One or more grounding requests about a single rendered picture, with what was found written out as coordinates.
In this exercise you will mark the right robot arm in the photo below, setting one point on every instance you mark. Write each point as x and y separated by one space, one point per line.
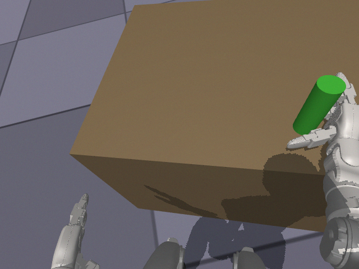
340 243

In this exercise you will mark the can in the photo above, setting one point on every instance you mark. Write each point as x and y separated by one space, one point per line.
321 99

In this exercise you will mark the right robot hand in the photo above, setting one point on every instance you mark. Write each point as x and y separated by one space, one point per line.
343 121

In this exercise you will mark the left robot hand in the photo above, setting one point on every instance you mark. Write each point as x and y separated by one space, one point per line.
68 249

